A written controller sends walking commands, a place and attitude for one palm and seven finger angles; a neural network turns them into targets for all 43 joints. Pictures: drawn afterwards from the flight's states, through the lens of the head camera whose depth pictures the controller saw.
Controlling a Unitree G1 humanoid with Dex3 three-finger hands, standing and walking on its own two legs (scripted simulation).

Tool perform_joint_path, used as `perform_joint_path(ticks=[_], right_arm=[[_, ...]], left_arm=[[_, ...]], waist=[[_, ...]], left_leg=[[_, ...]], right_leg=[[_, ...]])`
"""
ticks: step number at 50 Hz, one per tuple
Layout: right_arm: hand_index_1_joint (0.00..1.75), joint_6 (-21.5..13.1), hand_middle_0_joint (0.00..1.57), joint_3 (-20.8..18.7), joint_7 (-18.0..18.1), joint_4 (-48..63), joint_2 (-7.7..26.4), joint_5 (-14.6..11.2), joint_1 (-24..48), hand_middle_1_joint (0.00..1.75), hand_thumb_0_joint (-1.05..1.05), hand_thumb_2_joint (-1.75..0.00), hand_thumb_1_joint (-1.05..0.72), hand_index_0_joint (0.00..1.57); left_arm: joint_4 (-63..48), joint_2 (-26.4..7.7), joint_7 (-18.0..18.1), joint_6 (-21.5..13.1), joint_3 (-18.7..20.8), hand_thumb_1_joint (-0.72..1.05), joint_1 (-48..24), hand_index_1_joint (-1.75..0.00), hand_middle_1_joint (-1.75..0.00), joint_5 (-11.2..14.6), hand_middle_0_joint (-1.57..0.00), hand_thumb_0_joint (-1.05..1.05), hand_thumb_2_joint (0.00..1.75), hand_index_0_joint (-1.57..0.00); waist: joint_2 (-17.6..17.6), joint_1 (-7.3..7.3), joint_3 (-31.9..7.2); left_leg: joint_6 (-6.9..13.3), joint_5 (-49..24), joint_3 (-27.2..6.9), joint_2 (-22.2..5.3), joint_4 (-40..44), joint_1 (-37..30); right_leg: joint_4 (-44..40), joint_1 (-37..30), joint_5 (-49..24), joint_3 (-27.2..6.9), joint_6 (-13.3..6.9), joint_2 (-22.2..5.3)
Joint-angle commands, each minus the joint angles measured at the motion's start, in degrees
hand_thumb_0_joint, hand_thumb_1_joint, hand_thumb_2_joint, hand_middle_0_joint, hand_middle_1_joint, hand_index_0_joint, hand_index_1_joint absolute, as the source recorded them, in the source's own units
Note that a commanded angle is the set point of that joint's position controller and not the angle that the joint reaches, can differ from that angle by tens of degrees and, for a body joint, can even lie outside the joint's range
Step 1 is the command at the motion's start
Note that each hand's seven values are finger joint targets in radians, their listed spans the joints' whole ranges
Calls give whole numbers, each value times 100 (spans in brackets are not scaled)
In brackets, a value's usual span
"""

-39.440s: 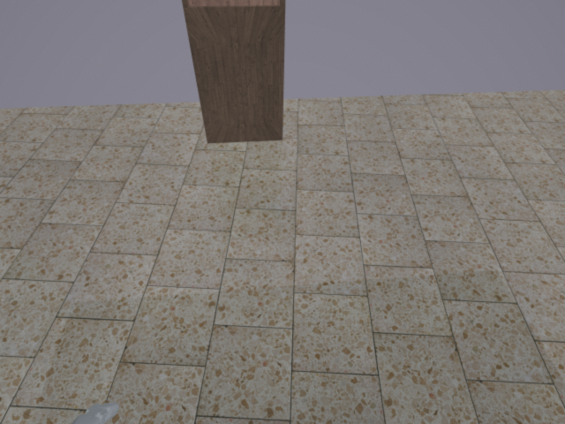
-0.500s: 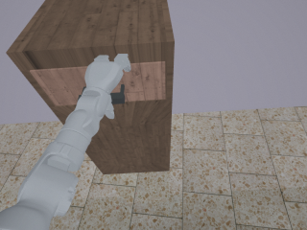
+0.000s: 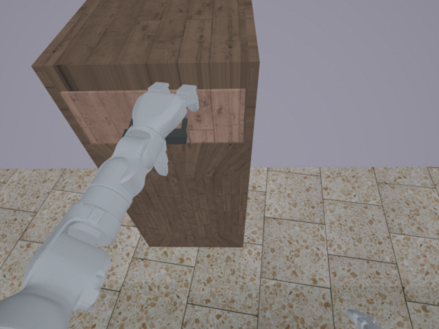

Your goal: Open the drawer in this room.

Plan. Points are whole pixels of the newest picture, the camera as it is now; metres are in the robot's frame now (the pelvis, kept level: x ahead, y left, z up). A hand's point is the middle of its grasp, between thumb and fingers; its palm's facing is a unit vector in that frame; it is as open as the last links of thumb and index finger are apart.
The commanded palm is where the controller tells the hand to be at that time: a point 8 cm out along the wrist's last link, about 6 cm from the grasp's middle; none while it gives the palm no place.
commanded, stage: move the hooked fingers above the handle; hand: left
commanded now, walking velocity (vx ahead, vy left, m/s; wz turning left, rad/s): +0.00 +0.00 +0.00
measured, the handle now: (157, 129) +0.52 +0.16 +0.05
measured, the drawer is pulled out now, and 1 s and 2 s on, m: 0.00 0.00 0.00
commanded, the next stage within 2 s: none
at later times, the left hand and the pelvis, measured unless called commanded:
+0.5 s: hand (148, 147) +0.43 +0.16 +0.09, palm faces -0.02 +0.01 -1.00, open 13.8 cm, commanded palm +0.44 +0.18 +0.17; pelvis +0.00 -0.01 +0.00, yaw +0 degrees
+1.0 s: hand (168, 144) +0.45 +0.12 +0.08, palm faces -0.05 -0.05 -1.00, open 13.8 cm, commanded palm +0.44 +0.17 +0.16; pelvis +0.00 +0.00 +0.00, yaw -1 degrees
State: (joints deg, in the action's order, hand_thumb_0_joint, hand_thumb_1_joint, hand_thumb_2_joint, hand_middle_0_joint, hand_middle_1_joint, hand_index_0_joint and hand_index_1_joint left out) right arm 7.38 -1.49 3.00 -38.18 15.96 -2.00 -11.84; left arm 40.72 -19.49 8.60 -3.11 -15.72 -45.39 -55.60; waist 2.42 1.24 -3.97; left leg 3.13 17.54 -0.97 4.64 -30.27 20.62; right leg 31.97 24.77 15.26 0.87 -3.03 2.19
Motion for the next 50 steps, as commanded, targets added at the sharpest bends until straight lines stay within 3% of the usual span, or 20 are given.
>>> perform_joint_path(ticks=[1, 5, 6, 8, 10, 12, 15, 16, 18, 20, 22, 28, 31, 34, 38, 41, 43, 47, 48, 50], right_arm=[[30, -51, 20, -8, -10, 448, 494, -9, -22, 30, 0, -90, -90, 20], [30, 141, 20, -28, -11, 557, 576, -7, 5, 30, 0, -90, -90, 20], [30, 178, 20, -48, 1, 621, 614, -29, -20, 30, 0, -90, -90, 20], [30, 291, 20, -33, 73, 661, 670, -60, 0, 30, 0, -90, -90, 20], [30, 336, 20, 13, 145, 759, 663, -89, 67, 30, 0, -90, -90, 20], [30, 298, 20, 18, 193, 811, 677, -107, 57, 30, 0, -90, -90, 20], [30, 180, 20, -56, 235, 990, 668, -62, -21, 30, 0, -90, -90, 20], [30, 137, 20, -97, 225, 1044, 622, -48, -41, 30, 0, -90, -90, 20], [30, 19, 20, -202, 187, 1037, 515, -14, -160, 30, 0, -90, -90, 20], [30, -79, 20, -302, 153, 872, 480, 22, -339, 30, 0, -90, -90, 20], [30, -144, 20, -332, 119, 672, 474, 5, -468, 30, 0, -90, -90, 20], [30, -173, 20, -243, 1, 287, 566, -44, -366, 30, 0, -90, -90, 20], [30, -86, 20, -147, -41, 281, 622, -46, -216, 30, 0, -90, -90, 20], [30, 57, 20, -149, -50, 442, 676, -86, -224, 30, 0, -90, -90, 20], [30, 110, 20, -204, 14, 789, 745, -51, -166, 30, 0, -90, -90, 20], [30, 141, 20, -182, 27, 822, 658, -18, -207, 30, 0, -90, -90, 20], [30, 94, 20, -188, 26, 827, 604, -12, -248, 30, 0, -90, -90, 20], [30, -13, 20, -238, 26, 772, 451, 74, -361, 30, 0, -90, -90, 20], [30, -44, 20, -248, 10, 745, 449, 104, -351, 30, 0, -90, -90, 20], [30, -93, 20, -231, -34, 597, 361, 111, -349, 30, 0, -90, -90, 20]], left_arm=[[-83, -2093, 848, 894, 1416, -50, -2986, -120, -120, -283, -30, 0, 30, -30], [686, -2055, 519, 1622, 1290, -50, -2484, -120, -120, -432, -30, 0, 30, -30], [751, -1809, 284, 1696, 1068, -50, -2423, -120, -120, -336, -30, 0, 30, -30], [862, -2170, -51, 1670, 1353, -50, -2108, -120, -120, -208, -30, 0, 30, -30], [741, -2189, -278, 1572, 1313, -50, -1883, -120, -120, -153, -30, 0, 30, -30], [620, -1984, -463, 1364, 1100, -50, -1836, -120, -120, -187, -30, 0, 30, -30], [-245, -2165, -637, 645, 1319, -50, -1818, -120, -120, -168, -30, 0, 30, -30], [-696, -1942, -653, 374, 1159, -50, -1922, -120, -120, -139, -30, 0, 30, -30], [-1607, -1579, -562, -124, 846, -50, -2452, -120, -120, -80, -30, 0, 30, -30], [-2142, -1745, -278, -454, 977, -50, -2892, -120, -120, -109, -30, 0, 30, -30], [-2013, -1807, 53, -522, 1085, -50, -3148, -120, -120, -73, -30, 0, 30, -30], [-589, -1988, 800, 266, 1362, -50, -3120, -120, -120, -49, -30, 0, 30, -30], [305, -1846, 667, 980, 1099, -50, -2970, -120, -120, -176, -30, 0, 30, -30], [908, -1347, 113, 1411, 654, -50, -2615, -120, -120, -174, -30, 0, 30, -30], [34, -864, -738, 956, 299, -50, -2447, -120, -120, 65, -30, 0, 30, -30], [-134, -796, -950, 570, 292, -50, -1994, -120, -120, 7, -30, 0, 30, -30], [-552, -803, -852, 183, 345, -50, -2283, -120, -120, 74, -30, 0, 30, -30], [-1676, -2023, 44, -407, 1461, -50, -3151, -120, -120, -117, -30, 0, 30, -30], [-1833, -2387, 344, -429, 1787, -50, -3259, -120, -120, -170, -30, 0, 30, -30], [-1673, -2417, 883, -230, 1931, -50, -3339, -120, -120, -320, -30, 0, 30, -30]], waist=[[-306, -172, -1800], [-501, -209, -2406], [-694, -111, -2381], [-1122, -151, -2258], [-1234, -198, -1958], [-1270, -123, -1546], [-966, -165, -1816], [-692, -135, -1915], [-229, 20, -2157], [243, 96, -2424], [244, 219, -2306], [-155, 183, -1989], [-207, 128, -1791], [-520, 169, -1904], [-942, 245, -2255], [-941, 163, -1743], [-869, 164, -1535], [10, -127, -2526], [249, -230, -2674], [274, -204, -2762]], left_leg=[[-212, -1608, 142, -213, 426, 212], [-164, -1944, 314, -253, 423, 191], [-114, -1949, 353, -261, 413, 171], [-69, -1863, 365, -256, 473, 324], [-35, -1610, 373, -242, 566, 445], [-8, -1347, 370, -262, 596, 465], [55, -1387, 327, -245, 519, 329], [62, -1478, 317, -222, 470, 163], [70, -1623, 264, -207, 344, -228], [39, -1860, 152, -210, 218, -675], [-5, -1855, 92, -208, 134, -776], [-95, -1391, 120, -166, 282, -180], [-112, -1386, 195, -200, 360, 59], [-83, -1620, 250, -235, 331, 41], [30, -1960, 180, -233, 221, -216], [27, -1783, 158, -215, 186, -139], [22, -1674, 104, -219, 171, -167], [-83, -2315, 12, -218, 51, -464], [-137, -2472, -15, -209, 28, -430], [-230, -2769, -29, -241, 12, -491]], right_leg=[[-233, -1394, -1228, -228, -28, -150], [-191, -2063, -1932, -288, 37, -196], [-227, -2138, -2134, -290, 80, -215], [-307, -2401, -2235, -352, 136, -251], [-390, -2390, -2102, -401, 173, -286], [-508, -2092, -1807, -418, 184, -297], [-436, -2230, -1942, -525, 158, -325], [-414, -2147, -2020, -523, 135, -312], [-418, -1919, -1974, -535, 102, -292], [-346, -1541, -1820, -485, 39, -199], [-356, -1182, -1575, -407, 35, -157], [-387, -1120, -1056, -297, 33, -132], [-370, -1184, -1147, -251, 53, -166], [-343, -1439, -1603, -232, 75, -188], [-278, -1783, -2273, -275, 124, -225], [-291, -1430, -2064, -272, 117, -218], [-332, -1189, -1739, -276, 78, -208], [7, -1342, -1861, -290, -40, -140], [62, -1372, -1844, -275, -71, -121], [109, -1295, -1930, -207, -87, -61]])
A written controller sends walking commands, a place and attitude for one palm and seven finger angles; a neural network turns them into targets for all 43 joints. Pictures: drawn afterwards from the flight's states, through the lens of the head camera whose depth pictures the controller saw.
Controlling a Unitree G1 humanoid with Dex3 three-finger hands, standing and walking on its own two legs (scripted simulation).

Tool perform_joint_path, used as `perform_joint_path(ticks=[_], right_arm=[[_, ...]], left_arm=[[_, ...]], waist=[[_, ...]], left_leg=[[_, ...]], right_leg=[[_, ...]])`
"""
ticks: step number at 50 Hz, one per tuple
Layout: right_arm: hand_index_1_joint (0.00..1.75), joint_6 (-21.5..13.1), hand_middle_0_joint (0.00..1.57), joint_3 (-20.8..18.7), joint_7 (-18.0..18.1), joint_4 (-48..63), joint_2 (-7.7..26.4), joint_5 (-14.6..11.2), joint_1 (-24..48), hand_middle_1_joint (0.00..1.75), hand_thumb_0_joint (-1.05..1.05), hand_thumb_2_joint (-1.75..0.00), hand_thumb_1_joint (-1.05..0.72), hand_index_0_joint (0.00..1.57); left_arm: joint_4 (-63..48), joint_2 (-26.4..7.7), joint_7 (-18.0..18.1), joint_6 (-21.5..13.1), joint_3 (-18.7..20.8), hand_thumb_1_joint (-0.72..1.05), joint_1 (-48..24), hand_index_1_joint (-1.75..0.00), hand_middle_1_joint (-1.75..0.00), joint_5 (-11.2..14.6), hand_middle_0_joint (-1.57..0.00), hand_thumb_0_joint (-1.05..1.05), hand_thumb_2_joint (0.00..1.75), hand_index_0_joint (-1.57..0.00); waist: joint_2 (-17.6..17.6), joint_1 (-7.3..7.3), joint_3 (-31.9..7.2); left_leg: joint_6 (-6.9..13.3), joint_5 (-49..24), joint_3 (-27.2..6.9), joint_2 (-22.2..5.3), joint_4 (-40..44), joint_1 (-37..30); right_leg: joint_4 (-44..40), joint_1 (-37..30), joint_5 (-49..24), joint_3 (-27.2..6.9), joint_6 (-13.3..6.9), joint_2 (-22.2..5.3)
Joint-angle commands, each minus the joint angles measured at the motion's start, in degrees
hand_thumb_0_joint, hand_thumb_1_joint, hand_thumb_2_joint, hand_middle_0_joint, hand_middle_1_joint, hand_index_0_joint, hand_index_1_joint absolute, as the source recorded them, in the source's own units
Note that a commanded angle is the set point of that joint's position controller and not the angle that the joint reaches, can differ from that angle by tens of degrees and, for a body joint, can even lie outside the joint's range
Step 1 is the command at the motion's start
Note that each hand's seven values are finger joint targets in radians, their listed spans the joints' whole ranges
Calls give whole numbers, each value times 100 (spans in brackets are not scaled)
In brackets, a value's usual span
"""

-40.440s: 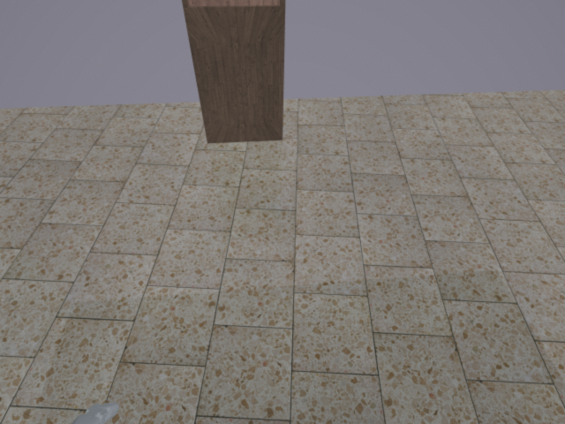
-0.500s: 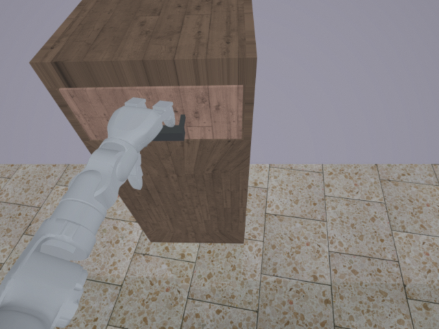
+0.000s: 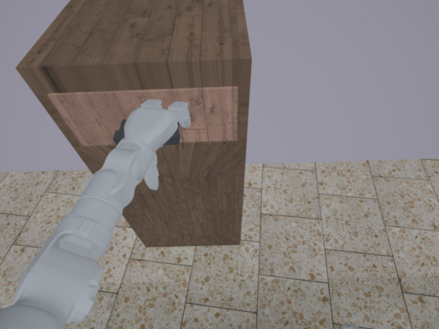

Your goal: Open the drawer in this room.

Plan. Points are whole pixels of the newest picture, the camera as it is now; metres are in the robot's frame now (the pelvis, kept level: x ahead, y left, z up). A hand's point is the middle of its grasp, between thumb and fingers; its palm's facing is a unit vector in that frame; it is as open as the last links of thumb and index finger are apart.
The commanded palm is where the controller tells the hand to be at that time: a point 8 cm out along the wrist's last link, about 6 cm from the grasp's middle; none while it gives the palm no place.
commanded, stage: move the hooked fingers above the handle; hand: left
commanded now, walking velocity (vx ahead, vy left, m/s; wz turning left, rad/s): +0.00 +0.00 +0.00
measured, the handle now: (149, 130) +0.52 +0.17 +0.05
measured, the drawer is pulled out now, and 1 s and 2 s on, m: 0.00 0.00 0.00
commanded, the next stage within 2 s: lower the fingers behind the handle in 1.92 s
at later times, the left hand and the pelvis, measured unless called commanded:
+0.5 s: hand (161, 139) +0.44 +0.12 +0.10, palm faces +0.05 -0.07 -1.00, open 13.7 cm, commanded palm +0.43 +0.19 +0.17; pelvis +0.00 +0.00 +0.00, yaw -1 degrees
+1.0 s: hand (164, 116) +0.47 +0.11 +0.13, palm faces +0.10 -0.15 -0.98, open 13.8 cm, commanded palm +0.45 +0.19 +0.17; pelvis +0.00 +0.01 +0.00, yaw +0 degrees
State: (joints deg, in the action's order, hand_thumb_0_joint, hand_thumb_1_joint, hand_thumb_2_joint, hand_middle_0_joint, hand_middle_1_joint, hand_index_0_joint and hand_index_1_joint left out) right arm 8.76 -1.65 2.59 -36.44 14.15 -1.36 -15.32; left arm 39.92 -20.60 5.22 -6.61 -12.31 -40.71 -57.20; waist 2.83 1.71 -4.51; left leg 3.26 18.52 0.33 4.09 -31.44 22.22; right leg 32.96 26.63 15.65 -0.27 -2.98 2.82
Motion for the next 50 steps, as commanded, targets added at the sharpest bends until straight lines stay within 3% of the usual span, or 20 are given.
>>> perform_joint_path(ticks=[1, 5, 8, 9, 10, 13, 16, 20, 23, 24, 28, 32, 35, 38, 41, 43, 44, 47, 48, 50], right_arm=[[30, -230, 20, -211, -12, 356, 547, 41, 46, 30, 0, -90, -90, 20], [30, -165, 20, -172, -80, 162, 634, -13, 220, 30, 0, -90, -90, 20], [30, -22, 20, -211, -134, 216, 821, -121, 215, 30, 0, -90, -90, 20], [30, 31, 20, -233, -158, 308, 838, -164, 189, 30, 0, -90, -90, 20], [30, 81, 20, -261, -142, 364, 896, -185, 199, 30, 0, -90, -90, 20], [30, 197, 20, -206, -66, 518, 937, -141, 328, 30, 0, -90, -90, 20], [30, 115, 20, -146, 37, 647, 809, -69, 334, 30, 0, -90, -90, 20], [30, -55, 20, -162, 125, 696, 591, 15, 247, 30, 0, -90, -90, 20], [30, -146, 20, -104, 131, 561, 552, -9, 333, 30, 0, -90, -90, 20], [30, -177, 20, -78, 113, 549, 532, -44, 441, 30, 0, -90, -90, 20], [30, -172, 20, -54, 88, 305, 658, -96, 510, 30, 0, -90, -90, 20], [30, -28, 20, -142, 88, 318, 885, -205, 210, 30, 0, -90, -90, 20], [30, -52, 20, -208, 142, 479, 990, -158, 276, 30, 0, -90, -90, 20], [30, -290, 20, -135, 183, 475, 872, -72, 287, 30, 0, -90, -90, 20], [30, -414, 20, -226, 257, 326, 771, 23, -166, 30, 0, -90, -90, 20], [30, -379, 20, -259, 219, 238, 718, 52, -308, 30, 0, -90, -90, 20], [30, -376, 20, -233, 162, 203, 663, 18, -326, 30, 0, -90, -90, 20], [30, -200, 20, -74, 60, 222, 725, -50, -103, 30, 0, -90, -90, 20], [30, -133, 20, -31, 76, 288, 775, -60, 48, 30, 0, -90, -90, 20], [30, -39, 20, 36, 100, 393, 717, -57, 282, 30, 0, -90, -90, 20]], left_arm=[[-1342, -2340, 1384, 309, 1653, -50, -3659, -120, -120, -203, -30, 0, 30, -30], [-209, -1945, 1510, 1332, 1253, -50, -3253, -120, -120, -228, -30, 0, 30, -30], [652, -997, 803, 2102, 381, -50, -2765, -120, -120, -24, -30, 0, 30, -30], [586, -394, 437, 2268, -151, -50, -2571, -120, -120, 128, -30, 0, 30, -30], [362, -211, 84, 2309, -360, -50, -2545, -120, -120, 224, -30, 0, 30, -30], [-91, -430, -523, 1988, -243, -50, -2490, -120, -120, 275, -30, 0, 30, -30], [-853, -815, -656, 1106, 56, -50, -2825, -120, -120, 213, -30, 0, 30, -30], [-1726, -2046, 183, 136, 1205, -50, -3398, -120, -120, -26, -30, 0, 30, -30], [-1425, -2612, 1049, 303, 1794, -50, -3404, -120, -120, -153, -30, 0, 30, -30], [-1339, -2338, 1218, 470, 1505, -50, -3452, -120, -120, -147, -30, 0, 30, -30], [-42, -2179, 1358, 1463, 1211, -50, -3103, -120, -120, -208, -30, 0, 30, -30], [887, -1030, 275, 2201, 65, -50, -3004, -120, -120, 144, -30, 0, 30, -30], [-91, -67, -814, 1757, -803, -50, -3164, -120, -120, 497, -30, 0, 30, -30], [-1318, 277, -1199, 774, -1141, -50, -3778, -120, -120, 701, -30, 0, 30, -30], [-2187, -907, -751, -212, -32, -50, -4391, -120, -120, 663, -30, 0, 30, -30], [-1780, -1514, -182, -422, 598, -50, -4124, -120, -120, 530, -30, 0, 30, -30], [-1433, -1512, 118, -364, 732, -50, -4001, -120, -120, 430, -30, 0, 30, -30], [-101, -2252, 783, 340, 1531, -50, -3172, -120, -120, 312, -30, 0, 30, -30], [88, -2535, 875, 575, 1637, -50, -3048, -120, -120, 269, -30, 0, 30, -30], [203, -2511, 1012, 981, 1418, -50, -3011, -120, -120, 69, -30, 0, 30, -30]], waist=[[184, -261, -2662], [-293, -173, -2463], [-726, 50, -2215], [-757, 135, -2094], [-968, 231, -2036], [-982, 196, -1754], [-764, 61, -1783], [-2, -281, -2318], [-134, -382, -2124], [-72, -316, -2010], [-382, -216, -2140], [-813, 262, -1980], [-936, 597, -1938], [-299, 649, -1951], [259, 453, -2601], [-11, 212, -2638], [-171, 158, -2396], [-812, -170, -1568], [-875, -273, -1538], [-617, -368, -1838]], left_leg=[[-264, -2893, -110, -193, 142, -598], [-217, -2608, 49, -237, 310, -373], [-164, -2579, 100, -287, 401, -468], [-131, -2657, 90, -294, 376, -623], [-96, -2642, 52, -303, 356, -781], [-42, -2398, -45, -241, 386, -746], [-2, -2080, -89, -166, 339, -630], [-77, -2320, -127, -185, 251, -677], [-182, -2108, -101, -159, 326, -141], [-200, -1980, -42, -176, 379, -124], [-208, -1769, 130, -204, 491, -74], [-86, -1786, 180, -246, 474, -319], [35, -1994, 9, -193, 291, -705], [93, -2177, -259, -99, 97, -1107], [-39, -2644, -412, -133, -101, -1597], [-159, -2807, -367, -135, -164, -1283], [-218, -2785, -375, -143, -135, -953], [-248, -1998, -174, -141, 165, 252], [-234, -1852, -58, -130, 217, 539], [-241, -1936, 102, -172, 225, 579]], right_leg=[[-2, -1505, -2000, -88, -83, -111], [-135, -1702, -2068, -48, -4, -135], [-304, -1652, -2128, 0, 47, -178], [-348, -1537, -2211, 32, 71, -183], [-417, -1476, -2224, 29, 102, -179], [-454, -1453, -2096, -3, 73, -212], [-374, -1574, -1968, -117, 44, -254], [-144, -1691, -1806, -184, -69, -213], [-168, -1739, -1531, -202, -79, -175], [-212, -1666, -1452, -211, -71, -178], [-375, -1841, -1393, -217, 15, -199], [-544, -1738, -1828, -123, 147, -257], [-550, -1530, -2246, -119, 190, -291], [-425, -1016, -1960, -146, 141, -300], [-181, -830, -1840, -130, 39, -201], [-97, -1000, -1914, -100, -6, -159], [-41, -891, -1852, -19, -19, -131], [-50, -1059, -1401, 37, -39, -112], [-107, -1352, -1422, -71, -30, -170], [-65, -1612, -1675, -163, -18, -228]])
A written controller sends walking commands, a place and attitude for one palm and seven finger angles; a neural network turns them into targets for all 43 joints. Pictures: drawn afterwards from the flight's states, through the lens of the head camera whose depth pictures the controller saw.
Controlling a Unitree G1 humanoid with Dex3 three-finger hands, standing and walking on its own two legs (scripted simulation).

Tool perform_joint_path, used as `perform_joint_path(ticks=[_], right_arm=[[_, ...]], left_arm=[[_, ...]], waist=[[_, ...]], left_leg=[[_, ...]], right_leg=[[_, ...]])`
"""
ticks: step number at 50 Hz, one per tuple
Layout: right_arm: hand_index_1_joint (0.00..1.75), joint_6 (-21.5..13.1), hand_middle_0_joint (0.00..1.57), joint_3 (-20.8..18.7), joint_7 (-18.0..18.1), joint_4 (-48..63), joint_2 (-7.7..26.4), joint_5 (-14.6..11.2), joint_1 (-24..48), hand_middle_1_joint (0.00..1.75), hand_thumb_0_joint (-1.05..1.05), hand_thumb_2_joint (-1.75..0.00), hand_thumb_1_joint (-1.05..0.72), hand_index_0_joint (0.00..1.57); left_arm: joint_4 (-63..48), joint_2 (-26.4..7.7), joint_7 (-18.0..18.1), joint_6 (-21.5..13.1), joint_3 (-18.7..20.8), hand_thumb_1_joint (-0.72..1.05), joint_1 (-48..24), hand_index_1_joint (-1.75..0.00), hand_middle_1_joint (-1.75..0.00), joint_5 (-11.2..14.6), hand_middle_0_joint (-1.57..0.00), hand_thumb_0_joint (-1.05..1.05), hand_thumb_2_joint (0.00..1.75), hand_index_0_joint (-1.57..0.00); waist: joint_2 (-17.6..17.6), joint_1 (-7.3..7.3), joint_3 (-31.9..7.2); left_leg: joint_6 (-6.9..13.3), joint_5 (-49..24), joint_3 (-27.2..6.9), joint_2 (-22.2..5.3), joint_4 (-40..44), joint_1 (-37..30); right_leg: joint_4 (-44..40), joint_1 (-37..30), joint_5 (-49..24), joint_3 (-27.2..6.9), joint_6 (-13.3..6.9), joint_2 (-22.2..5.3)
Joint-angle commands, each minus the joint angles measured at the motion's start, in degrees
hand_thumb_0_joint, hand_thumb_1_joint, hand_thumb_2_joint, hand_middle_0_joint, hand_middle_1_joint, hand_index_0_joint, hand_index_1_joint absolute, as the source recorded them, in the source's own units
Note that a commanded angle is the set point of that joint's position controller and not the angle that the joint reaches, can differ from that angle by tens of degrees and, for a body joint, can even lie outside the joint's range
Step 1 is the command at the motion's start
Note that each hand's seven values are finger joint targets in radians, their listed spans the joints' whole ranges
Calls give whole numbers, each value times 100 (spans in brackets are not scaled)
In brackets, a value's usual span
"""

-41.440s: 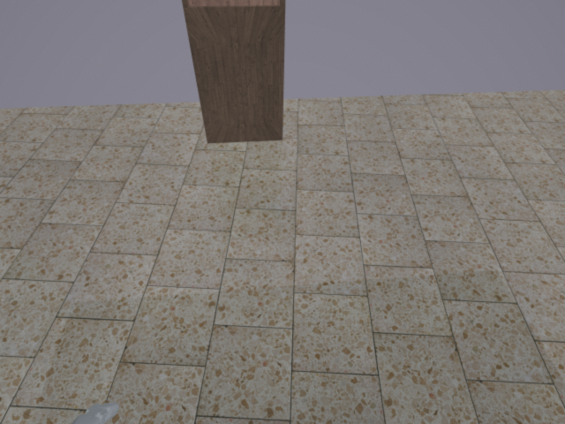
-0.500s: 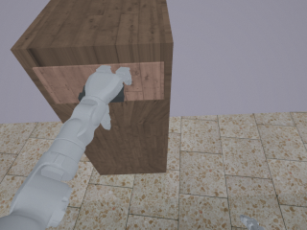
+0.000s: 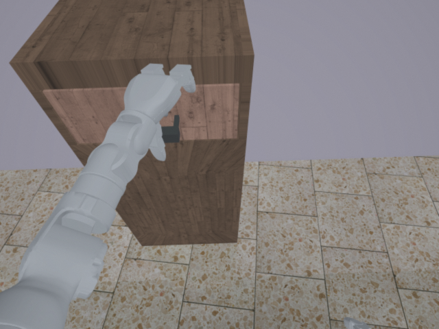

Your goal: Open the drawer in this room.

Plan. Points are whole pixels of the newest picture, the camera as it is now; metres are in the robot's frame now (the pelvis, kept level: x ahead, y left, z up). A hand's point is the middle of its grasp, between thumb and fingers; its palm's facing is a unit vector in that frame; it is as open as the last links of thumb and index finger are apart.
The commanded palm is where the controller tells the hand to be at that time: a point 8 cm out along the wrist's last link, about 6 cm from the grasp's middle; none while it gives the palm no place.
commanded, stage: move the hooked fingers above the handle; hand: left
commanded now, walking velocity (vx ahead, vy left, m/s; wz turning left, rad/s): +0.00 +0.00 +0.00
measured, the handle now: (148, 127) +0.52 +0.16 +0.05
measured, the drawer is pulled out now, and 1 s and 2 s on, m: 0.00 0.00 0.00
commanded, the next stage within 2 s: lower the fingers behind the handle in 0.92 s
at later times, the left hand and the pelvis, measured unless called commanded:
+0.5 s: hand (127, 146) +0.42 +0.17 +0.10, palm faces -0.07 +0.00 -1.00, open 13.8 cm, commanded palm +0.43 +0.18 +0.17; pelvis -0.01 +0.00 +0.01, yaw +4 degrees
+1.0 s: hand (117, 136) +0.45 +0.20 +0.10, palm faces -0.12 +0.00 -0.99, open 13.7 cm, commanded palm +0.43 +0.19 +0.16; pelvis -0.01 -0.01 +0.01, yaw -3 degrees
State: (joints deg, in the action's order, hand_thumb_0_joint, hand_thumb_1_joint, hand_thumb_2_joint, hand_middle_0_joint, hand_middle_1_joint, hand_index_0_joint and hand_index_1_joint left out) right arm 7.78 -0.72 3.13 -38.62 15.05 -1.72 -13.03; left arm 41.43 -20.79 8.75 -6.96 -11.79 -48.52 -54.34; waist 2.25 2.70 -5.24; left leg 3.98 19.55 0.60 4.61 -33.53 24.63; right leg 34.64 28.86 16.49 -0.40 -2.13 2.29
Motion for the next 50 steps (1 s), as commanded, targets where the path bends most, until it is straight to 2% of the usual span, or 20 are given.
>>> perform_joint_path(ticks=[1, 4, 6, 9, 11, 14, 18, 20, 22, 24, 27, 28, 32, 34, 36, 38, 43, 46, 48, 50], right_arm=[[30, 107, 20, -42, 30, 627, 606, -10, 71, 30, 0, -90, -90, 20], [30, 339, 20, 0, 52, 724, 601, -23, 197, 30, 0, -90, -90, 20], [30, 417, 20, 32, 109, 813, 549, -74, 428, 30, 0, -90, -90, 20], [30, 442, 20, 64, 173, 836, 574, -161, 626, 30, 0, -90, -90, 20], [30, 395, 20, 2, 220, 881, 631, -168, 513, 30, 0, -90, -90, 20], [30, 247, 20, -132, 312, 946, 755, -159, 274, 30, 0, -90, -90, 20], [30, -158, 20, -324, 271, 904, 639, -103, -41, 30, 0, -90, -90, 20], [30, -315, 20, -358, 253, 705, 649, -39, -244, 30, 0, -90, -90, 20], [30, -395, 20, -332, 213, 544, 625, -31, -367, 30, 0, -90, -90, 20], [30, -429, 20, -342, 129, 419, 618, -33, -456, 30, 0, -90, -90, 20], [30, -362, 20, -291, 7, 314, 674, -28, -412, 30, 0, -90, -90, 20], [30, -322, 20, -259, 4, 293, 759, -18, -377, 30, 0, -90, -90, 20], [30, -121, 20, -77, -5, 489, 649, -16, 0, 30, 0, -90, -90, 20], [30, 7, 20, -17, -3, 547, 642, -17, 123, 30, 0, -90, -90, 20], [30, 148, 20, -14, 10, 596, 658, -64, 166, 30, 0, -90, -90, 20], [30, 259, 20, 35, 100, 667, 683, -124, 410, 30, 0, -90, -90, 20], [30, 347, 20, 99, 310, 817, 693, -254, 646, 30, 0, -90, -90, 20], [30, 245, 20, 32, 386, 881, 747, -227, 332, 30, 0, -90, -90, 20], [30, 120, 20, -82, 400, 1017, 771, -160, 158, 30, 0, -90, -90, 20], [30, -49, 20, -202, 356, 1065, 709, -109, -11, 30, 0, -90, -90, 20]], left_arm=[[252, -2436, 702, 1228, 1297, -50, -2128, -120, -120, -352, -30, 0, 30, -30], [174, -2830, 688, 1484, 1614, -50, -1672, -120, -120, -439, -30, 0, 30, -30], [125, -2506, 651, 1692, 1301, -50, -1641, -120, -120, -387, -30, 0, 30, -30], [240, -2517, 533, 2019, 1292, -50, -1481, -120, -120, -295, -30, 0, 30, -30], [46, -2443, 333, 2021, 1229, -50, -1549, -120, -120, -278, -30, 0, 30, -30], [-412, -2325, -91, 1639, 1034, -50, -1995, -120, -120, -365, -30, 0, 30, -30], [-1782, -433, -604, 705, -611, -50, -3004, -120, -120, -33, -30, 0, 30, -30], [-2088, -411, -660, 300, -654, -50, -3250, -120, -120, 114, -30, 0, 30, -30], [-1898, -378, -565, 58, -630, -50, -3417, -120, -120, 173, -30, 0, 30, -30], [-1688, -539, -293, -41, -380, -50, -3607, -120, -120, 145, -30, 0, 30, -30], [-782, -1087, 300, 202, 386, -50, -3314, -120, -120, 78, -30, 0, 30, -30], [-334, -1883, 534, 379, 1155, -50, -3003, -120, -120, 39, -30, 0, 30, -30], [339, -2268, 879, 1258, 1206, -50, -2709, -120, -120, -404, -30, 0, 30, -30], [769, -2503, 877, 1687, 1310, -50, -2242, -120, -120, -585, -30, 0, 30, -30], [869, -2296, 727, 2005, 1136, -50, -2045, -120, -120, -593, -30, 0, 30, -30], [884, -2563, 578, 2189, 1304, -50, -1865, -120, -120, -415, -30, 0, 30, -30], [795, -2497, 86, 2275, 1078, -50, -1668, -120, -120, -308, -30, 0, 30, -30], [768, -2426, -277, 1889, 1010, -50, -1562, -120, -120, -377, -30, 0, 30, -30], [198, -2305, -521, 1366, 994, -50, -1698, -120, -120, -352, -30, 0, 30, -30], [-889, -1591, -658, 722, 442, -50, -2208, -120, -120, -278, -30, 0, 30, -30]], waist=[[-421, -518, -1960], [-575, -707, -2420], [-779, -648, -2213], [-827, -668, -2109], [-882, -528, -2073], [-894, -178, -2156], [-133, 465, -1872], [358, 495, -1933], [475, 518, -1683], [431, 447, -1702], [-117, 155, -1598], [-323, -73, -1579], [-400, -375, -1834], [-290, -576, -2206], [-650, -531, -2152], [-1053, -610, -2204], [-1338, -504, -1591], [-1129, -340, -1425], [-973, -231, -1842], [-395, -17, -2073]], left_leg=[[-335, -2163, 106, -249, 451, 302], [-341, -2503, 185, -304, 548, 218], [-313, -2184, 242, -317, 702, 258], [-282, -1886, 226, -347, 917, 153], [-214, -1813, 239, -353, 951, -49], [-71, -1806, 160, -350, 904, -390], [5, -1986, -80, -319, 586, -1580], [-44, -2049, -242, -282, 432, -1968], [-144, -1899, -385, -275, 375, -1964], [-226, -1824, -433, -248, 362, -1783], [-350, -1733, -416, -212, 462, -1068], [-332, -1657, -346, -202, 537, -611], [-334, -1950, -31, -250, 609, 26], [-355, -2183, 78, -285, 647, 181], [-337, -2220, 157, -332, 726, 169], [-290, -2043, 219, -316, 850, 278], [-193, -1397, 253, -320, 1074, 236], [-127, -1226, 217, -327, 1031, 115], [-53, -1410, 190, -314, 898, -138], [-14, -1710, 126, -296, 729, -676]], right_leg=[[-196, -1946, -1882, -142, -112, -178], [-220, -2524, -2310, -225, -93, -185], [-359, -2609, -2164, -288, -50, -216], [-540, -2780, -1858, -348, -14, -255], [-674, -2730, -1802, -313, 29, -251], [-756, -2552, -1861, -255, 60, -244], [-895, -1309, -1491, -188, 30, -199], [-821, -812, -1244, -144, -5, -161], [-747, -394, -925, -34, -38, -130], [-657, -357, -833, 10, -83, -96], [-508, -564, -803, 121, -150, -16], [-501, -881, -787, 80, -166, -20], [-356, -1696, -1396, -37, -139, -111], [-315, -2269, -1811, -141, -124, -175], [-408, -2403, -1970, -133, -78, -173], [-529, -2858, -2021, -265, -9, -227], [-867, -2735, -1373, -337, 71, -276], [-924, -2458, -1219, -321, 76, -267], [-848, -2567, -1576, -350, 82, -288], [-767, -2196, -1824, -311, 42, -254]])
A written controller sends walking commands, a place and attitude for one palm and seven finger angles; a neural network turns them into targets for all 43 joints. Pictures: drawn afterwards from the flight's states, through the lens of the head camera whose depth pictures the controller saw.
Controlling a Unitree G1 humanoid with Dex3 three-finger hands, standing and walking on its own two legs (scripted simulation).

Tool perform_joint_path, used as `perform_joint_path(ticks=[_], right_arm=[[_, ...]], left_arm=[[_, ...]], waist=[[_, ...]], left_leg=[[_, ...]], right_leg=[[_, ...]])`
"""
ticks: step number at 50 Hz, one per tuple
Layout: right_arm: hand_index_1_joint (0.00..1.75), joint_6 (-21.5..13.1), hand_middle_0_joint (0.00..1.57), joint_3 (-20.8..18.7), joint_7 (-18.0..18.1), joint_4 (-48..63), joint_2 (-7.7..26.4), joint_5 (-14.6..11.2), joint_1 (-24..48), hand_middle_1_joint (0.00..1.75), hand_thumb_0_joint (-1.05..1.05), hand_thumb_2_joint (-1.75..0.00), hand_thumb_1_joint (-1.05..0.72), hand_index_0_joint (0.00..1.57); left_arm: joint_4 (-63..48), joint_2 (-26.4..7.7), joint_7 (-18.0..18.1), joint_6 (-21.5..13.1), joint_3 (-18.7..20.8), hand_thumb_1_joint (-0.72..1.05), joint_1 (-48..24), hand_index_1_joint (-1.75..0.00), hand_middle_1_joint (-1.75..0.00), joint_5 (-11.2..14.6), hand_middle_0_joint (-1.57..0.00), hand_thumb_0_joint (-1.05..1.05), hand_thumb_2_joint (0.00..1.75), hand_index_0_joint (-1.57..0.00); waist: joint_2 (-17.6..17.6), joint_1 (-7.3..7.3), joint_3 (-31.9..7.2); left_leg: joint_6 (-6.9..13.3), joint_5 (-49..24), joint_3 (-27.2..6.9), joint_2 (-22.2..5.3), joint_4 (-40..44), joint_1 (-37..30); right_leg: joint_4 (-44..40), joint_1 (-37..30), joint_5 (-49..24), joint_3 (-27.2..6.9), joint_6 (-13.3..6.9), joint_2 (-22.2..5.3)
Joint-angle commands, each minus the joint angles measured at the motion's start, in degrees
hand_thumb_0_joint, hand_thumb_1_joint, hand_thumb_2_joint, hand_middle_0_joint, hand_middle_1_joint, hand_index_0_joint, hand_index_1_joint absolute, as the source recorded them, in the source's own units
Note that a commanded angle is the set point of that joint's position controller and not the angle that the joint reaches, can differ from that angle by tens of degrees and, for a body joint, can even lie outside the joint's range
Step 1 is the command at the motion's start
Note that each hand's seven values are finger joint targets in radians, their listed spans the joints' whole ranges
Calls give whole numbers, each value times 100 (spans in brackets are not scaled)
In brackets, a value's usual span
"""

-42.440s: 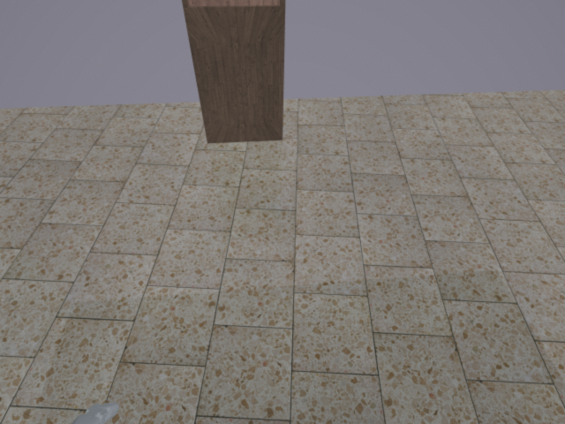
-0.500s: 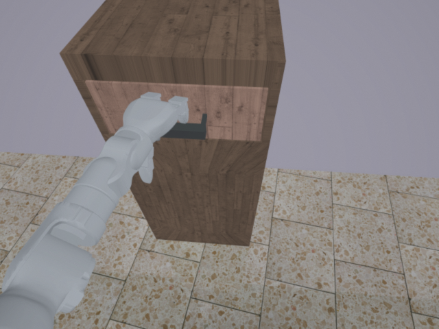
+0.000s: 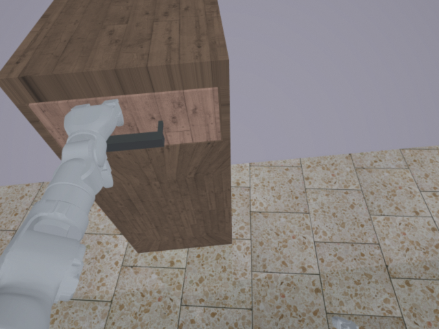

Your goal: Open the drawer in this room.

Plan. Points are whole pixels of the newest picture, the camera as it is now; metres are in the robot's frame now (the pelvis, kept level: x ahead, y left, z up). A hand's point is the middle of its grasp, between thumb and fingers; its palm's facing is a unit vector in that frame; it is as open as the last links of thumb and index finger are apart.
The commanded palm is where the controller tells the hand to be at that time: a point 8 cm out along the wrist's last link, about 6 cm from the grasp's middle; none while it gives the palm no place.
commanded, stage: lower the fingers behind the handle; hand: left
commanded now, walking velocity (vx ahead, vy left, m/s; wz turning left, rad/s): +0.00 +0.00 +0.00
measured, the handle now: (133, 134) +0.52 +0.20 +0.04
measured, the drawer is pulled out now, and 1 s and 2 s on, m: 0.00 0.00 0.00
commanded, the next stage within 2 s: close the thumb around the handle in 1.62 s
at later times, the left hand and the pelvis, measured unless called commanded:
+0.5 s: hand (119, 138) +0.47 +0.21 +0.08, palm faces +0.01 -0.01 -1.00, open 13.6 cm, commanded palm +0.44 +0.22 +0.12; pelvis +0.01 +0.01 -0.01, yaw +2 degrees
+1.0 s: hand (124, 158) +0.46 +0.21 +0.03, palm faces +0.01 -0.03 -1.00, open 13.9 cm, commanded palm +0.43 +0.22 +0.08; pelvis +0.01 +0.01 -0.02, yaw +2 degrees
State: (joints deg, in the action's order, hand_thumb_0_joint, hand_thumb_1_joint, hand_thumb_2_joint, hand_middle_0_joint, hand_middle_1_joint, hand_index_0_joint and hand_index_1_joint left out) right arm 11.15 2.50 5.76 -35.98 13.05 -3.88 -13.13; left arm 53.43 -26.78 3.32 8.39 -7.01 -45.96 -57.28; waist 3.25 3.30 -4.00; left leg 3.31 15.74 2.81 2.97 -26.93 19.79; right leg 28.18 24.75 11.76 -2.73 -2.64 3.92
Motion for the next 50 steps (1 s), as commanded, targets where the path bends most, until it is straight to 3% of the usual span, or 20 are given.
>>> perform_joint_path(ticks=[1, 3, 7, 11, 13, 15, 18, 21, 23, 25, 27, 29, 32, 36, 40, 41, 43, 45, 46, 50], right_arm=[[30, -476, 20, -610, 50, 800, 854, 149, -89, 30, 0, -90, -90, 20], [30, -609, 20, -700, -2, 693, 806, 203, -295, 30, 0, -90, -90, 20], [30, -679, 20, -769, -118, 295, 840, 218, -523, 30, 0, -90, -90, 20], [30, -667, 20, -702, -298, 108, 891, 191, -448, 30, 0, -90, -90, 20], [30, -629, 20, -681, -358, 59, 957, 246, -379, 30, 0, -90, -90, 20], [30, -559, 20, -634, -408, 120, 896, 285, -276, 30, 0, -90, -90, 20], [30, -425, 20, -625, -433, 187, 959, 292, -319, 30, 0, -90, -90, 20], [30, -323, 20, -667, -378, 391, 1003, 254, -379, 30, 0, -90, -90, 20], [30, -203, 20, -633, -324, 434, 1026, 233, -325, 30, 0, -90, -90, 20], [30, -167, 20, -582, -274, 452, 1027, 179, -319, 30, 0, -90, -90, 20], [30, -223, 20, -592, -230, 543, 1021, 179, -325, 30, 0, -90, -90, 20], [30, -278, 20, -636, -176, 623, 977, 226, -341, 30, 0, -90, -90, 20], [30, -359, 20, -716, -201, 544, 838, 298, -518, 30, 0, -90, -90, 20], [30, -465, 20, -763, -341, 410, 857, 286, -587, 30, 0, -90, -90, 20], [30, -507, 20, -846, -431, 251, 894, 330, -683, 30, 0, -90, -90, 20], [30, -510, 20, -854, -453, 226, 891, 339, -693, 30, 0, -90, -90, 20], [30, -498, 20, -854, -451, 153, 946, 341, -728, 30, 0, -90, -90, 20], [30, -488, 20, -830, -443, 160, 949, 326, -715, 30, 0, -90, -90, 20], [30, -489, 20, -835, -429, 155, 947, 324, -720, 30, 0, -90, -90, 20], [30, -476, 20, -795, -395, 197, 938, 329, -714, 30, 0, -90, -90, 20]], left_arm=[[-2846, -573, -127, -1142, -380, -50, -2803, -120, -120, 82, -30, 0, 30, -30], [-3344, -322, -68, -1608, -599, -50, -2986, -120, -120, 206, -30, 0, 30, -30], [-2940, -539, 482, -1936, -182, -50, -2984, -120, -120, 331, -30, 0, 30, -30], [-2039, -750, 1245, -1469, 186, -50, -2952, -120, -120, 176, -30, 0, 30, -30], [-1552, -1248, 1570, -1070, 659, -50, -2838, -120, -120, -26, -30, 0, 30, -30], [-1238, -1069, 1707, -598, 456, -50, -2871, -120, -120, -219, -30, 0, 30, -30], [-460, -1089, 1536, -9, 484, -50, -2392, -120, -120, -292, -30, 0, 30, -30], [-662, -918, 1030, 74, 311, -50, -2154, -120, -120, -127, -30, 0, 30, -30], [-422, -917, 760, 81, 338, -50, -1648, -120, -120, -59, -30, 0, 30, -30], [-351, -629, 552, -25, 33, -50, -1646, -120, -120, -36, -30, 0, 30, -30], [-714, -691, 439, -368, 90, -50, -1631, -120, -120, -27, -30, 0, 30, -30], [-1443, -1119, 441, -903, 412, -50, -1882, -120, -120, -70, -30, 0, 30, -30], [-1764, -1020, 726, -1427, 448, -50, -1740, -120, -120, -166, -30, 0, 30, -30], [-1525, -758, 1188, -1406, 389, -50, -1720, -120, -120, -153, -30, 0, 30, -30], [-1470, -818, 1620, -1156, 432, -50, -2138, -120, -120, -353, -30, 0, 30, -30], [-1407, -611, 1675, -1064, 288, -50, -2219, -120, -120, -347, -30, 0, 30, -30], [-1064, -824, 1761, -882, 480, -50, -2239, -120, -120, -350, -30, 0, 30, -30], [-999, -729, 1777, -728, 341, -50, -2497, -120, -120, -317, -30, 0, 30, -30], [-953, -911, 1789, -694, 502, -50, -2428, -120, -120, -339, -30, 0, 30, -30], [-704, -865, 1711, -636, 455, -50, -2324, -120, -120, -351, -30, 0, 30, -30]], waist=[[-28, 17, -2395], [246, 219, -2333], [60, 243, -1900], [-121, 45, -1762], [-133, -129, -1989], [83, -164, -2315], [-357, -205, -2642], [-788, -124, -2982], [-1079, -134, -2600], [-1331, -19, -1811], [-1210, -54, -1646], [-713, -143, -2044], [-214, -179, -2334], [-123, -99, -1937], [12, -51, -2510], [-44, 6, -2546], [-314, 41, -2519], [-352, 114, -2528], [-277, 40, -2628], [-306, 58, -2599]], left_leg=[[48, -1599, -160, -125, -52, -647], [40, -1851, -300, -104, -297, -1076], [-76, -1598, -478, -79, -467, -897], [-183, -1241, -487, -29, -399, -114], [-206, -1406, -423, -25, -415, 188], [-211, -1660, -317, -40, -484, 213], [-188, -1918, -235, -75, -518, 390], [-79, -2276, -163, -136, -549, 261], [-56, -2208, -156, -125, -487, 430], [-27, -1624, -166, -126, -364, 665], [13, -1363, -187, -113, -345, 654], [34, -1477, -201, -85, -424, 473], [-29, -1872, -246, -96, -576, 178], [-121, -1663, -312, -147, -661, 287], [-165, -2043, -330, -148, -846, 138], [-172, -2090, -341, -160, -877, 88], [-150, -1960, -338, -157, -889, 242], [-118, -1835, -321, -144, -876, 333], [-118, -1885, -307, -136, -880, 339], [-101, -1890, -303, -144, -895, 401]], right_leg=[[-86, -1491, -1396, -70, 60, -383], [-57, -900, -1203, -28, 31, -329], [54, -216, -709, 117, -1, -257], [287, -100, -366, 256, -79, -202], [397, -388, -533, 239, -108, -201], [508, -589, -892, 226, -95, -217], [545, -1138, -1418, 202, -53, -213], [539, -1610, -2170, 138, 48, -262], [464, -1674, -2255, 153, 74, -273], [307, -1310, -1779, 177, 112, -284], [236, -1198, -1494, 113, 91, -297], [313, -1327, -1554, 6, 43, -316], [490, -1075, -1566, 47, -20, -261], [543, -317, -969, 176, -60, -190], [726, -218, -1147, 198, -74, -156], [730, -158, -1162, 224, -60, -148], [714, -200, -1120, 232, -51, -130], [715, -266, -1172, 208, -19, -153], [738, -352, -1225, 193, -28, -158], [751, -402, -1294, 201, -17, -156]])
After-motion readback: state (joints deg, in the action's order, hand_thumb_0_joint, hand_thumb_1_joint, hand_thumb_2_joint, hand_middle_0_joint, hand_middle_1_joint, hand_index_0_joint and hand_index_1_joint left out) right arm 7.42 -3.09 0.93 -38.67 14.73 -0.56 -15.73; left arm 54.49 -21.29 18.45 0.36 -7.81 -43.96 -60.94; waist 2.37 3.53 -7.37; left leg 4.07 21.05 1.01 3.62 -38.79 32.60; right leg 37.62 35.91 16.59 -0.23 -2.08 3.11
